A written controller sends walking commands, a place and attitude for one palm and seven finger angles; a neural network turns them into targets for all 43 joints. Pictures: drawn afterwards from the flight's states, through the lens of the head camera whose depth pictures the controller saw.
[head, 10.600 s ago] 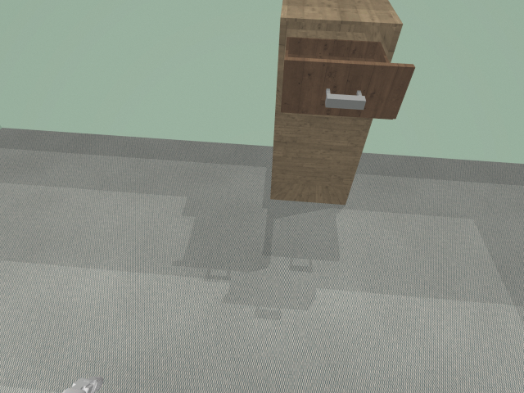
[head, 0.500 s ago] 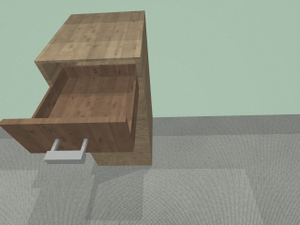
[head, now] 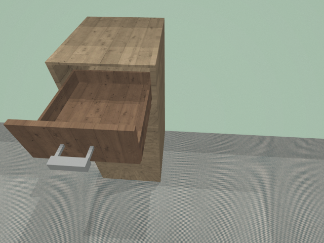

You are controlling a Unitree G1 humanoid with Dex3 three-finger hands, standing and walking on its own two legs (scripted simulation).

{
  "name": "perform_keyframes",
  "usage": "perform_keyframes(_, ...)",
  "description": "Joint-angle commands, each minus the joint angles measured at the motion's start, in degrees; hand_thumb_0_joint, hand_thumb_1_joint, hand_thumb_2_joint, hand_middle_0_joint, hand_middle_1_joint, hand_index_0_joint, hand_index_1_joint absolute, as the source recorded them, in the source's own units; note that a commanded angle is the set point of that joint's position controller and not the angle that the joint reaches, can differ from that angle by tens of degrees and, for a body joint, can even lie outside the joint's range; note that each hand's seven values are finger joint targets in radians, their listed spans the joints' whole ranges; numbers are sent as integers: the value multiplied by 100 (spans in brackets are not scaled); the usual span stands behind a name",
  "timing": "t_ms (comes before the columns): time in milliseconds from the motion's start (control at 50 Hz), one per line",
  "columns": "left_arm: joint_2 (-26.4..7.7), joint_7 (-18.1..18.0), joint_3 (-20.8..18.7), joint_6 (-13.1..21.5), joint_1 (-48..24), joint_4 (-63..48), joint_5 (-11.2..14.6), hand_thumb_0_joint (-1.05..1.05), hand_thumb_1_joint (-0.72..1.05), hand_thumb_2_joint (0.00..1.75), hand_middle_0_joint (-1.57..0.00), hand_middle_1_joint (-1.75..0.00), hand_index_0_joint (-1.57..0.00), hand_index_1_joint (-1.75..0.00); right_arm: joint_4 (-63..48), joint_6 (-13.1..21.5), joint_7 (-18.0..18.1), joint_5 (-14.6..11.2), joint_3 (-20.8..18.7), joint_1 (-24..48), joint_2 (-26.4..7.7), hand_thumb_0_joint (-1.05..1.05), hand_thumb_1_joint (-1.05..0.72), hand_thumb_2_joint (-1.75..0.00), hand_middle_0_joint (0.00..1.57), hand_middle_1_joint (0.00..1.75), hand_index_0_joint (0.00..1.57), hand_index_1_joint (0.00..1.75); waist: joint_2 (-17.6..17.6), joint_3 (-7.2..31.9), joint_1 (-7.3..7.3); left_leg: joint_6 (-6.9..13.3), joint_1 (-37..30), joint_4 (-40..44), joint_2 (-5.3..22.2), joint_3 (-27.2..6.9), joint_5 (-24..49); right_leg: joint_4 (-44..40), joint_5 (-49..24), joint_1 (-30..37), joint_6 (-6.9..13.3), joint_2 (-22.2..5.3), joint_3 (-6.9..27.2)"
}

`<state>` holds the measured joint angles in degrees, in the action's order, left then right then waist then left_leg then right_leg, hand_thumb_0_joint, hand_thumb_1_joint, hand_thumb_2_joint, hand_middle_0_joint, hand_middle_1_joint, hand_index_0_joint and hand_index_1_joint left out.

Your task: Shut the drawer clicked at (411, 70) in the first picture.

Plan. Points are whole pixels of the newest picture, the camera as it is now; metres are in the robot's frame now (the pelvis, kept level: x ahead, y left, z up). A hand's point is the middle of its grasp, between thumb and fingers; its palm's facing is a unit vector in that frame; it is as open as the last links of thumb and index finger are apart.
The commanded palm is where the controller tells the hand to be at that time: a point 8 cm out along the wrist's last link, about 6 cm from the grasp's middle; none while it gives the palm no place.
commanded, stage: come to a stop and stand still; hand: left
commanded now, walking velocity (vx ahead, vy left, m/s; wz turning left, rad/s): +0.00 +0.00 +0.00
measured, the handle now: (72, 156) +0.33 +0.27 +0.02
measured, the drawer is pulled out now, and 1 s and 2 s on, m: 0.29 0.29 0.29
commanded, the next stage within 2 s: look again from close up in 0.02 s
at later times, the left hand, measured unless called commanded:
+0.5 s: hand out of the picture -0.02 +0.22 -0.18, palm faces +0.03 -0.98 -0.18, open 7.3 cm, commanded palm none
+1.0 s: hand out of the picture -0.05 +0.22 -0.18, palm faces +0.02 -0.99 -0.12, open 7.4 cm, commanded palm none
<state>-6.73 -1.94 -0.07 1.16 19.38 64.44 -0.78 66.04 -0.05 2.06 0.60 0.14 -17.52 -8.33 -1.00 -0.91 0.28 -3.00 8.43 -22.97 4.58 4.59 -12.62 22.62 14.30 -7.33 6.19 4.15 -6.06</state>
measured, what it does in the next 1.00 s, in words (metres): shifts its weight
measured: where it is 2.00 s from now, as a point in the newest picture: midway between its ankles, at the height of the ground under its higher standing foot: outside the picture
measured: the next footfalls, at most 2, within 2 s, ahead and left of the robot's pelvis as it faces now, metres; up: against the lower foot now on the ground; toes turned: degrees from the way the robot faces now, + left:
none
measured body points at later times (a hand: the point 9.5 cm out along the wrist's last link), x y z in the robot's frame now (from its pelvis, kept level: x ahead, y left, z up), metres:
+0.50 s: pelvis -0.03 +0.05 +0.00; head -0.04 +0.06 +0.45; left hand -0.02 +0.27 -0.17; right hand -0.05 -0.15 -0.16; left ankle -0.01 +0.12 -0.74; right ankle -0.02 -0.04 -0.74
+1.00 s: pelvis +0.00 +0.08 -0.01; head +0.00 +0.08 +0.44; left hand -0.04 +0.27 -0.17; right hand -0.02 -0.14 -0.16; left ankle -0.01 +0.12 -0.74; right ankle -0.02 -0.04 -0.74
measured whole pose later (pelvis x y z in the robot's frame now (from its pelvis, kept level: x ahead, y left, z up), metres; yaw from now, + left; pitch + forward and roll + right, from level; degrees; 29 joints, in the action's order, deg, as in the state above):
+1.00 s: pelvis +0.00 +0.08 -0.01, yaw -1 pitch -1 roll +0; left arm -5.7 -1.9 0.5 0.0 22.8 64.0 -1.8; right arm 64.2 0.9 1.9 0.6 0.9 -19.3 -7.2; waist 1.6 0.2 0.7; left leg 6.1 10.6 -26.2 -4.3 7.1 -15.6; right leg 30.2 17.3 -12.0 0.5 -1.8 -3.1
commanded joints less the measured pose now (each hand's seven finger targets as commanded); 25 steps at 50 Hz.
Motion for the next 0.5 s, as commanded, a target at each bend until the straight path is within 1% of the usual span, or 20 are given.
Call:
perform_keyframes(0,-677,-49,-108,117,321,-155,21,0,90,90,-20,-30,-20,-30,-97,62,17,21,-38,-473,-299,0,-90,-90,20,30,20,30,188,-434,-75,287,86,209,99,-197,155,-886,-843,-446,-544,-1091,1216)
perform_keyframes(40,-651,-47,-107,117,364,-130,28,0,90,90,-20,-30,-20,-30,-84,71,25,27,-28,-477,-278,0,-90,-90,20,30,20,30,91,-475,-62,289,117,236,111,-219,178,-854,-825,-459,-510,-1084,1196)
perform_keyframes(60,-805,-307,-168,241,675,-12,-35,0,90,90,-20,-30,-20,-30,-436,141,-14,-22,-141,50,-528,0,-90,-90,20,30,20,30,849,-924,96,64,1184,-1253,-34,313,-930,-757,-4909,-332,-1501,-1512,1683)
perform_keyframes(80,-966,-317,-152,203,651,-134,-22,0,90,90,-20,-30,-20,-30,-751,54,30,-65,-121,-247,-388,0,-90,-90,20,30,20,30,611,-784,-209,158,1107,-1398,-204,54,-1084,-394,-6658,118,-1475,-1711,1358)
perform_keyframes(100,-909,-327,-196,157,611,-253,8,0,90,90,-20,-30,-20,-30,-657,31,71,-64,-166,-694,-196,0,-90,-90,20,30,20,30,707,-228,-279,316,1029,-1476,-307,173,-1177,-128,-7118,556,-1532,-1628,1135)
perform_keyframes(120,-906,-343,-238,108,489,-332,32,0,90,90,-20,-30,-20,-30,-641,74,86,-77,-193,-938,-243,0,-90,-90,20,30,20,30,458,507,-353,389,875,-1340,-366,199,-1010,208,-6898,978,-1219,-1421,828)
perform_keyframes(140,-903,-316,-222,53,402,-407,67,0,90,90,-20,-30,-20,-30,-690,74,80,-84,-171,-887,-216,0,-90,-90,20,30,20,30,401,820,-274,409,624,-1167,-340,53,-585,272,-5621,988,-785,-1387,801)
perform_keyframes(160,-822,-266,-187,40,364,-462,60,0,90,90,-20,-30,-20,-30,-757,55,58,-78,-145,-703,-158,0,-90,-90,20,30,20,30,304,884,-217,387,354,-971,-310,-100,-258,118,-3764,667,-355,-1432,977)
perform_keyframes(180,-711,-226,-161,19,170,-523,54,0,90,90,-20,-30,-20,-30,-786,49,27,-42,-133,-623,-119,0,-90,-90,20,30,20,30,200,673,-272,352,100,-619,-220,-161,-98,-24,-2057,185,-125,-1347,993)
perform_keyframes(200,-613,-167,-132,23,124,-519,34,0,90,90,-20,-30,-20,-30,-769,39,8,11,-127,-538,-168,0,-90,-90,20,30,20,30,211,199,-227,372,111,-464,-155,-266,-181,-252,-545,-431,-115,-1277,1069)
perform_keyframes(220,-500,-141,-103,24,132,-488,14,0,90,90,-20,-30,-20,-30,-784,44,-11,46,-125,-521,-237,0,-90,-90,20,30,20,30,155,-301,-214,446,276,-296,-33,-472,-204,-417,340,-923,-135,-1178,1121)
perform_keyframes(240,-430,-134,-95,31,185,-484,11,0,90,90,-20,-30,-20,-30,-806,30,-28,71,-120,-503,-325,0,-90,-90,20,30,20,30,230,-683,-171,528,593,-165,103,-651,-413,-567,893,-1171,-181,-1059,1159)
perform_keyframes(260,-378,-140,-86,61,267,-469,-2,0,90,90,-20,-30,-20,-30,-800,18,-43,78,-114,-534,-398,0,-90,-90,20,30,20,30,372,-934,-148,581,794,-165,143,-709,-479,-666,1035,-1291,-199,-1016,1221)
perform_keyframes(280,-443,-129,-83,26,235,-471,-15,0,90,90,-20,-30,-20,-30,-753,36,-52,84,-89,-547,-338,0,-90,-90,20,30,20,30,19,-899,-130,579,808,30,107,-773,-539,-531,1016,-1226,-160,-1014,1148)
perform_keyframes(300,-476,-107,-70,10,239,-478,-11,0,90,90,-20,-30,-20,-30,-738,42,-57,87,-68,-511,-344,0,-90,-90,20,30,20,30,-222,-992,-105,601,969,225,118,-882,-805,-409,1047,-1192,-171,-942,1081)
perform_keyframes(320,-483,-90,-77,6,287,-482,-16,0,90,90,-20,-30,-20,-30,-744,50,-57,93,-66,-504,-368,0,-90,-90,20,30,20,30,-281,-982,-70,628,1163,382,146,-978,-1031,-312,955,-1060,-194,-873,1032)
perform_keyframes(340,-472,-77,-70,12,362,-479,-19,0,90,90,-20,-30,-20,-30,-761,62,-55,90,-66,-487,-373,0,-90,-90,20,30,20,30,-243,-913,-24,648,1232,472,152,-1028,-1113,-256,791,-917,-205,-860,996)
perform_keyframes(380,-473,-64,-44,4,371,-494,-26,0,90,90,-20,-30,-20,-30,-754,81,-51,87,-61,-510,-410,0,-90,-90,20,30,20,30,-89,-874,-5,667,1336,625,204,-1111,-1253,-138,618,-792,-223,-831,892)
perform_keyframes(420,-442,-49,-37,-1,399,-498,-18,0,90,90,-20,-30,-20,-30,-734,108,-43,87,-62,-522,-457,0,-90,-90,20,30,20,30,-53,-684,11,687,1317,730,232,-1189,-1316,-20,415,-645,-249,-822,826)
perform_keyframes(480,-421,-40,-24,-14,403,-501,-21,0,90,90,-20,-30,-20,-30,-700,143,-33,70,-56,-514,-472,0,-90,-90,20,30,20,30,-172,-537,35,713,1285,927,303,-1289,-1321,146,117,-483,-284,-807,679)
